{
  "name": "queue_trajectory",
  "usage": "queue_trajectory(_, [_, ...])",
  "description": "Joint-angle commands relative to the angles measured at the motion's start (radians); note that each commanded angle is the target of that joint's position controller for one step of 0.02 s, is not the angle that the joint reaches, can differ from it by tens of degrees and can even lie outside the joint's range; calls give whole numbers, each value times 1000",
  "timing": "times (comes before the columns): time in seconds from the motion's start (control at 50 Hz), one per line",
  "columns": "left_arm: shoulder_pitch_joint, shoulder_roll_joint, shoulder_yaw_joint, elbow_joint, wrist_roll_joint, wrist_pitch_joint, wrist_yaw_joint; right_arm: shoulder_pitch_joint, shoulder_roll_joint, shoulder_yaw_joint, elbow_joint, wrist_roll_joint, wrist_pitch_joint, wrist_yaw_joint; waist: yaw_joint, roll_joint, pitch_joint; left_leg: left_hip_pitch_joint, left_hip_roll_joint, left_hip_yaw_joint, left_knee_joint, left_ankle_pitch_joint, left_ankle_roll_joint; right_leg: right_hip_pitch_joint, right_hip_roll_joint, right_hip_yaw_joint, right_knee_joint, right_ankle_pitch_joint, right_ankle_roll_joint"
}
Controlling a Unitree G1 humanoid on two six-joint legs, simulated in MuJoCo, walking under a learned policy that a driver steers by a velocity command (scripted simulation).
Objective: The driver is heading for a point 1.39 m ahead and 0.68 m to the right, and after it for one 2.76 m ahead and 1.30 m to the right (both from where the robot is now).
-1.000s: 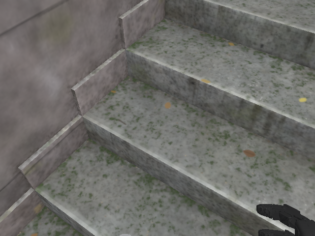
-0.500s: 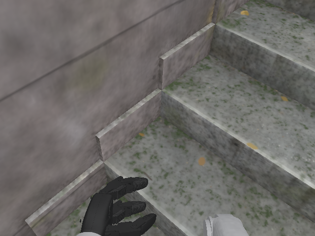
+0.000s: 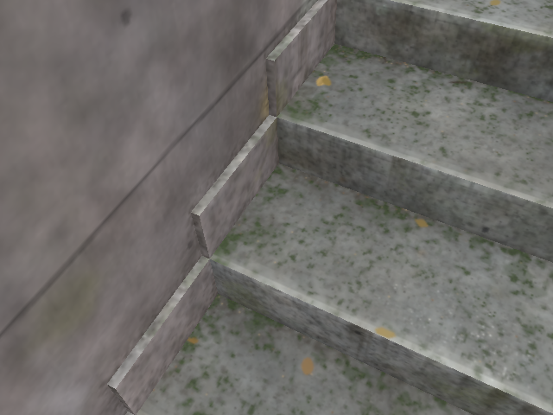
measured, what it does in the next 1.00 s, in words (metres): steps on the spot, turning right: left foot, then right foot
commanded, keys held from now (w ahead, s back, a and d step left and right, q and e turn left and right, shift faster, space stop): e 0.82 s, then no key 0.04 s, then w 0.14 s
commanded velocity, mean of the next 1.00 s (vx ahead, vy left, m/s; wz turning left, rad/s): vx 0.03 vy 0.00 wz -0.55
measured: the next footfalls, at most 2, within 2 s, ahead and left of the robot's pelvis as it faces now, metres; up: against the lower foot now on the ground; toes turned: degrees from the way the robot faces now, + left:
left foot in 0.06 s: +0.12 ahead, +0.12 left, +0.00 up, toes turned -3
right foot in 0.50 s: +0.00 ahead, -0.14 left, +0.00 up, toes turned -21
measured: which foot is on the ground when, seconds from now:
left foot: up 0.00-0.04, down 0.06-0.52, up 0.54-0.94, down 0.96-1.00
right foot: down 0.00-0.08, up 0.10-0.48, down 0.50-0.96, up 0.98-1.00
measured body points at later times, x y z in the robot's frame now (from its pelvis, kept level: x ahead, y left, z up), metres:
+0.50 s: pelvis +0.01 -0.01 -0.01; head +0.03 -0.01 +0.44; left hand +0.26 +0.14 -0.10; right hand +0.06 -0.31 -0.10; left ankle +0.08 +0.12 -0.73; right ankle -0.03 -0.13 -0.72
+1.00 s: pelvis +0.01 +0.00 -0.01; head +0.02 +0.02 +0.44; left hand +0.30 +0.09 -0.09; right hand -0.01 -0.28 -0.10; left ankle +0.04 +0.10 -0.74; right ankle -0.04 -0.12 -0.72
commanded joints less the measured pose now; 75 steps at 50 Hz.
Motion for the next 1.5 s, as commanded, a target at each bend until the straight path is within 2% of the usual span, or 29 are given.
queue_trajectory(0.02, [-69, 108, 28, -135, -10, -15, -21, -6, -104, -55, -84, 6, -9, -9, -40, -174, -124, 110, 23, -23, -238, -90, 23, 247, -283, 298, -16, 622, -69])
queue_trajectory(0.06, [-113, 71, 19, -154, -22, -44, -41, 66, -147, -87, -51, -2, -35, 0, -69, -123, -164, 440, 64, -3, -483, 255, 56, 145, -179, 203, 132, 668, -28])
queue_trajectory(0.08, [-100, 10, 0, -161, -12, -65, -53, 114, -181, -101, -52, -33, -39, -10, -79, 29, -183, 685, 243, -160, -443, 811, 161, -102, -97, 116, 361, 276, 17])
queue_trajectory(0.1, [37, 17, 3, -123, -27, -76, -65, 169, -204, -104, -54, -63, -33, -13, -55, 275, -273, 832, 520, -455, -422, 1271, 424, -331, 31, 24, 697, -440, 121])
queue_trajectory(0.12, [72, 122, 32, -93, -35, -73, -76, 139, -165, -108, -83, -54, -27, -13, -50, 151, -292, 725, 605, -491, -433, 1090, 495, -381, -44, -36, 930, -453, 194])
queue_trajectory(0.18, [-104, 90, 25, -141, -18, -17, -63, 72, -134, -108, -106, -11, 6, -52, -75, 51, -72, 467, 377, -261, -465, 360, 356, -492, -120, -80, 1259, -251, 239])
queue_trajectory(0.24, [-135, 28, -7, -170, -26, -21, -71, 56, -161, -105, -81, -23, 20, -76, -61, 49, -28, 386, 286, -97, -480, 236, 305, -502, -121, -142, 1270, -67, 231])
queue_trajectory(0.36, [-199, -24, -46, -179, -33, -38, -52, 33, -227, -137, -54, -18, 45, -60, -79, 198, -148, 416, 304, 47, -478, 341, 299, -267, -223, -261, 626, -56, 194])
queue_trajectory(0.46, [-80, 41, 7, -118, -31, -11, -59, 47, -216, -140, -32, 27, 43, -15, -87, 252, -99, 378, 368, 59, -450, 40, 225, 6, -200, -280, 165, -12, 94])
queue_trajectory(0.5, [-90, 61, 35, -92, -44, -13, -57, 99, -159, -131, -7, 25, 59, 11, -115, 149, -25, 398, 301, 125, -332, -33, 150, 25, -125, -330, -71, 42, 70])
queue_trajectory(0.52, [-88, 113, 55, -113, -39, -7, -50, 118, -125, -126, -14, 11, 54, 13, -122, 7, -18, 269, 238, 188, -146, -191, 75, 129, -198, -186, -92, 277, 41])
queue_trajectory(0.54, [-49, 234, 85, -136, -16, 5, -41, 82, -104, -113, -66, -19, 42, 13, -101, -327, -27, -6, 121, 197, 182, -396, -55, 227, -434, 170, -132, 603, -126])
queue_trajectory(0.56, [-6, 271, 99, -150, 8, -15, -53, -8, -122, -125, -79, -3, 36, 1, -2, -284, -159, -68, 61, 19, 523, -423, -68, 191, -552, 385, -235, 428, -293])
queue_trajectory(0.6, [-112, 165, 63, -165, 1, -26, -59, -36, -118, -122, -55, 18, 31, -5, -46, -141, -51, -178, 77, -58, 670, -272, -58, 132, -456, 269, -224, 105, -214])
queue_trajectory(0.68, [-147, 67, 30, -158, -40, -25, -31, 10, -113, -119, -87, 3, 43, -4, -108, -123, -62, -96, 46, -24, 595, -123, -51, 93, -324, 107, -105, 313, -136])
queue_trajectory(0.76, [-131, 114, 48, -191, -7, -9, -6, -5, -75, -87, -98, 18, 55, 9, -72, -180, -139, 67, 4, 23, 362, -194, -46, 128, -334, 122, -73, 538, -119])
queue_trajectory(0.86, [-169, 138, 53, -199, -37, 1, -13, 75, -84, -93, -76, 17, 64, 15, -80, -213, -96, 218, 32, -23, 28, -297, -30, 152, -382, 268, -109, 524, -131])
queue_trajectory(0.94, [-96, 67, 37, -137, -60, -6, -21, 117, -52, -100, -33, 23, 28, 24, -93, -139, -38, 450, 23, 58, -413, -136, 57, 16, -246, 187, -124, -179, -79])
queue_trajectory(0.98, [-88, -33, 18, -121, -48, -36, -40, 241, -125, -119, 1, -14, 7, 30, -130, 127, -26, 716, 227, -215, -496, -36, 144, -331, -47, -49, 332, -373, 49])
queue_trajectory(1.0, [-93, 29, 38, -131, -73, -56, -31, 294, -241, -161, 15, -14, -13, 41, -152, 391, 32, 565, 476, -641, -709, -355, 359, -442, -70, -85, 566, -353, 105])
queue_trajectory(1.04, [-126, 86, 55, -99, -91, -73, -36, 253, -156, -141, 38, 15, -16, 27, -124, 175, 176, 536, 403, -572, -724, -674, 375, -647, -133, -74, 962, -188, 146])
queue_trajectory(1.16, [-241, -131, -21, -81, -77, -129, -71, 531, -18, -93, 212, 0, 4, 42, -191, 103, 175, 729, 295, -323, -657, -353, 352, -1060, -143, -183, 1522, -23, 85])
queue_trajectory(1.28, [-254, -193, -83, -129, -77, -117, -79, 514, -31, -73, 276, 0, 7, 18, -134, 121, 203, 613, 339, -229, -709, -310, 316, -1293, -272, -189, 1669, -12, 128])
queue_trajectory(1.36, [-446, -203, -122, -251, -43, -145, -92, 576, -68, -81, 322, 39, 7, -7, -163, 111, 149, 361, 327, -147, -973, -140, 310, -860, -362, -326, 1130, 160, 97])
queue_trajectory(1.4, [-475, -177, -112, -259, -61, -144, -110, 610, -60, -75, 361, 66, -1, -2, -153, 114, 122, 456, 312, -37, -1006, 76, 279, -568, -324, -413, 820, 53, 57])
queue_trajectory(1.44, [-340, -126, -75, -241, -70, -148, -106, 604, -146, -72, 394, 34, -17, 19, -41, 288, -52, 591, 313, 55, -757, 1197, 270, -175, -145, -519, 738, -119, -8])
queue_trajectory(1.46, [-203, -29, -29, -216, -89, -135, -97, 571, -205, -80, 388, 8, -11, 24, 57, 386, -126, 688, 317, 45, -601, 1586, 241, -55, -95, -475, 648, -150, -42])
queue_trajectory(1.48, [-117, 53, 10, -193, -99, -122, -94, 520, -231, -87, 385, -5, -9, 21, 143, 441, -147, 741, 298, 24, -420, 1643, 207, 29, -101, -355, 433, -157, -58])
queue_trajectory(1.5, [113, 159, 47, -119, -66, -112, -102, 460, -209, -93, 330, -10, -9, 13, 192, 255, -276, 464, 255, -52, -105, 1319, 180, 366, -277, 9, 355, -47, -154])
